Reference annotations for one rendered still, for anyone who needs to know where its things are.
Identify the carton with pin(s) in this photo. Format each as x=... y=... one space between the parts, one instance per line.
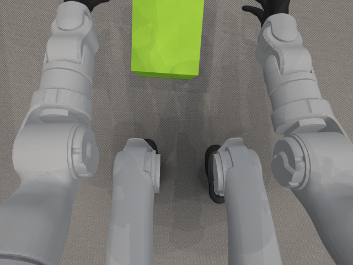
x=166 y=38

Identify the robot right shin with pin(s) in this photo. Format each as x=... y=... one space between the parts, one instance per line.
x=237 y=141

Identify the robot right upper arm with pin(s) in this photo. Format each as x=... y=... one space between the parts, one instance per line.
x=318 y=168

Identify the right robot forearm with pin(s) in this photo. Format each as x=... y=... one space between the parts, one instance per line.
x=292 y=86

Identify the robot left upper arm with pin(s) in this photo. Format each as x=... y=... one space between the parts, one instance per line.
x=51 y=160

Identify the robot right thigh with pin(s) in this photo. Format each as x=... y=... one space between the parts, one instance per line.
x=251 y=234

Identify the left robot forearm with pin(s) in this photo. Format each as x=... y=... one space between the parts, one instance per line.
x=67 y=72

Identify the robot right hand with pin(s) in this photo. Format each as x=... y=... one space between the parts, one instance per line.
x=270 y=7

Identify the robot left hand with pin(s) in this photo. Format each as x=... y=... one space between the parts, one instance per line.
x=89 y=3

